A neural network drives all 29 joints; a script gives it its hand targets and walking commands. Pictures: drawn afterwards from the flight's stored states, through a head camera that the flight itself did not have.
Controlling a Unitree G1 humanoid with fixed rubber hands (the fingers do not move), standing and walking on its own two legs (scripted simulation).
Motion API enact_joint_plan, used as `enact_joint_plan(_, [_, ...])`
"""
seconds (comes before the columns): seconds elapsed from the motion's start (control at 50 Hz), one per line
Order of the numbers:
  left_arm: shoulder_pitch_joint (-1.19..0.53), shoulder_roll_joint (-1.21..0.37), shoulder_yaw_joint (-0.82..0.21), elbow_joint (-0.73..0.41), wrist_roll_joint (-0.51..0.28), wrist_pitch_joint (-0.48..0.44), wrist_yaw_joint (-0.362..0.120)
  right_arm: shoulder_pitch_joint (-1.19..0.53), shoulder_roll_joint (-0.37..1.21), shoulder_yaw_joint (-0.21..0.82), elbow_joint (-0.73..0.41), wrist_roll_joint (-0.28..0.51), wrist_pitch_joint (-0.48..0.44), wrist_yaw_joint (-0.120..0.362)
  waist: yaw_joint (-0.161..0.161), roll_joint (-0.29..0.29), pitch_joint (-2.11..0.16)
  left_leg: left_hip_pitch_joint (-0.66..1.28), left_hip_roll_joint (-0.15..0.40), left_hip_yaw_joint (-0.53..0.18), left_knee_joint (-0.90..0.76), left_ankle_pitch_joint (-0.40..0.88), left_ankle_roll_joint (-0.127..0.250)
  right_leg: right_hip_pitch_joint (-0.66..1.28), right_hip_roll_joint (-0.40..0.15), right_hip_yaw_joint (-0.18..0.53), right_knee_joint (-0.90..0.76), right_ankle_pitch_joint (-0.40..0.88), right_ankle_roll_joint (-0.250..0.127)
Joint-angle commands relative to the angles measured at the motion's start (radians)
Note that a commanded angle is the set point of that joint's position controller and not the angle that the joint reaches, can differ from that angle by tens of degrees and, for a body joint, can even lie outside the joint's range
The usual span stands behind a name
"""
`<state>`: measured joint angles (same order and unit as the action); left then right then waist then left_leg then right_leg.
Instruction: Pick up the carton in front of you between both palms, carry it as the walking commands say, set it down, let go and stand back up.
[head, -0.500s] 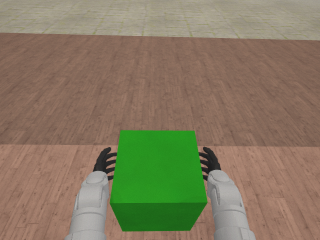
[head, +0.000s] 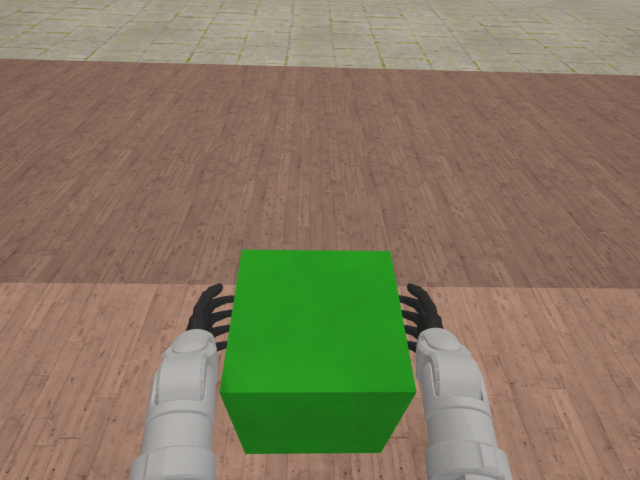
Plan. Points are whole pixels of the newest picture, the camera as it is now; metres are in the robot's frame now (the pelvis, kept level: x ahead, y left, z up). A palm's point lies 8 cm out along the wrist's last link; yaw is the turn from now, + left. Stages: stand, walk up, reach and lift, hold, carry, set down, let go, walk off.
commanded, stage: reach and lift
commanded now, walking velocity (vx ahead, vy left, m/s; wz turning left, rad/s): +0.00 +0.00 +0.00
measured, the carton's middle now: (314, 356) +0.31 +0.00 -0.04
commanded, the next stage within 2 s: hold in 0.50 s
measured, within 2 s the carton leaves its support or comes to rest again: neither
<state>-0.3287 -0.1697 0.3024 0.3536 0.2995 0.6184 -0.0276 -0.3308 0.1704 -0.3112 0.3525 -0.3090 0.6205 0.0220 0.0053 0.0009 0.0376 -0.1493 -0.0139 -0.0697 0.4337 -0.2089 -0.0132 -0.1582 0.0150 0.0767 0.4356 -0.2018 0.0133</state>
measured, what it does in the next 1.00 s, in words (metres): stands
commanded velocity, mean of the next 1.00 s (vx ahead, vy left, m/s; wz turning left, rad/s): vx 0.00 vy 0.00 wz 0.00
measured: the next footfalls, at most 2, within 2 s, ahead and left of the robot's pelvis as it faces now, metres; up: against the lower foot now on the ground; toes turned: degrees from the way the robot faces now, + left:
none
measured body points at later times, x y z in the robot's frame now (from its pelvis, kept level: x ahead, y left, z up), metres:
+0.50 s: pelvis +0.01 +0.00 +0.00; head -0.01 +0.00 +0.45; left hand +0.31 +0.15 +0.03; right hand +0.32 -0.15 +0.03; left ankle +0.02 +0.13 -0.74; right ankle +0.03 -0.13 -0.74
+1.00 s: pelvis +0.00 +0.00 +0.00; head -0.04 +0.00 +0.45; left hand +0.30 +0.15 +0.05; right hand +0.30 -0.15 +0.04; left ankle +0.02 +0.13 -0.74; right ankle +0.03 -0.13 -0.74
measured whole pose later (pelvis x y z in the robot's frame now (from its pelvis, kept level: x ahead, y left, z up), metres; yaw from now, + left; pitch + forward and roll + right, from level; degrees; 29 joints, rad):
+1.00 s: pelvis +0.00 +0.00 +0.00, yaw +0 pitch -8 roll +0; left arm -0.29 -0.16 0.24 0.23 0.27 0.76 -0.02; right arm -0.29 0.16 -0.25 0.23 -0.28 0.76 0.01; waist 0.00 0.00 0.05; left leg -0.05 -0.01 -0.07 0.38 -0.19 -0.01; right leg -0.06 0.01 0.08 0.38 -0.18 0.01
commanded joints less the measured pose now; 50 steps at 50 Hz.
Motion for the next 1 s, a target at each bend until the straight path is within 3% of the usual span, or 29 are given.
enact_joint_plan(0.0, [-0.48,-0.93,-0.556,-0.008,-0.218,-0.017,-0.223,-0.48,0.937,0.563,-0.005,0.226,-0.017,0.228,0.0,-0.001,-0.294,0.084,-0.082,0.015,-0.078,0.136,0.006,0.098,0.083,-0.018,-0.076,0.132,-0.007])
enact_joint_plan(0.22, [-0.387,-0.91,-0.585,-0.092,-0.242,0.01,-0.216,-0.385,0.924,0.593,-0.085,0.251,0.011,0.219,0.0,-0.002,-0.29,0.13,-0.088,0.007,-0.097,0.246,0.002,0.143,0.087,-0.009,-0.097,0.241,0.001])
enact_joint_plan(0.46, [-0.381,-0.902,-0.603,-0.135,-0.257,0.039,-0.212,-0.379,0.908,0.609,-0.13,0.264,0.038,0.216,-0.001,-0.001,-0.266,0.135,-0.089,0.004,-0.106,0.23,0.002,0.148,0.088,-0.007,-0.105,0.222,0.001])
enact_joint_plan(0.58, [-0.351,-0.901,-0.68,-0.239,-0.304,0.08,-0.201,-0.346,0.898,0.681,-0.238,0.306,0.08,0.205,-0.007,-0.001,-0.31,0.183,-0.087,-0.005,-0.119,0.305,-0.001,0.192,0.088,-0.002,-0.119,0.295,0.003])
enact_joint_plan(0.72, [-0.359,-0.854,-0.61,-0.192,-0.262,0.119,-0.196,-0.363,0.85,0.617,-0.194,0.273,0.118,0.207,-0.002,0.003,-0.161,0.123,-0.079,0.008,-0.147,0.106,0.005,0.136,0.082,-0.014,-0.141,0.098,-0.006])
enact_joint_plan(0.98, [-0.474,-0.886,-0.607,-0.143,-0.264,0.105,-0.211,-0.473,0.885,0.617,-0.147,0.272,0.105,0.216,-0.003,-0.004,-0.206,0.11,-0.076,0.014,-0.127,0.036,0.01,0.126,0.075,-0.017,-0.123,0.035,-0.005])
